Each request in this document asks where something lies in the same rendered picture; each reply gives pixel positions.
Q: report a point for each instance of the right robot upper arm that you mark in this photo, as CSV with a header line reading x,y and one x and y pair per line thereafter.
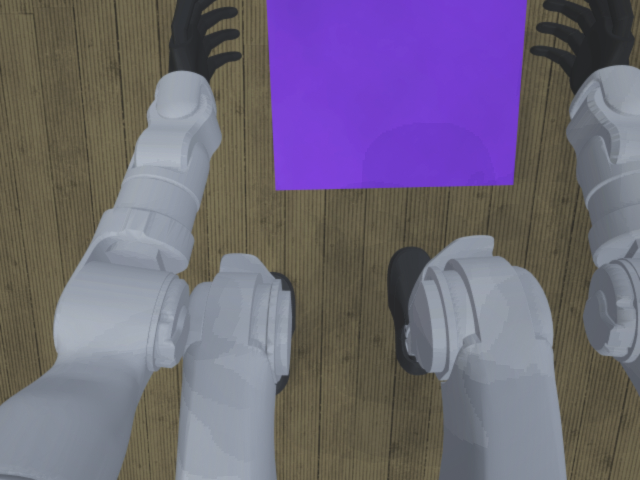
x,y
612,314

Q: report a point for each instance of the left robot hand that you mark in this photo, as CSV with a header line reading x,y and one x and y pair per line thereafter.
x,y
190,48

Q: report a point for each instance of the carton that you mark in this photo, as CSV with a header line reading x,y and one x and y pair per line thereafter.
x,y
394,93

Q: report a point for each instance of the robot left forearm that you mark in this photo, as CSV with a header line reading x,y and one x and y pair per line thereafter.
x,y
151,222

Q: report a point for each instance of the right robot hand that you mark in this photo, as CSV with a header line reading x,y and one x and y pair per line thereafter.
x,y
606,40

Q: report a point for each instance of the robot right shin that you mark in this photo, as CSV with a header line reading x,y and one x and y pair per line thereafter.
x,y
482,246

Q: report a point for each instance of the right robot foot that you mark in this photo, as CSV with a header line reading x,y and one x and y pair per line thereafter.
x,y
404,269

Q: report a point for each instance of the left robot upper arm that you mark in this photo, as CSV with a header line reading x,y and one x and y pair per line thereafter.
x,y
118,324

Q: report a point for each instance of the robot right forearm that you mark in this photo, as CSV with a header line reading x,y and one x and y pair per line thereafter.
x,y
605,133

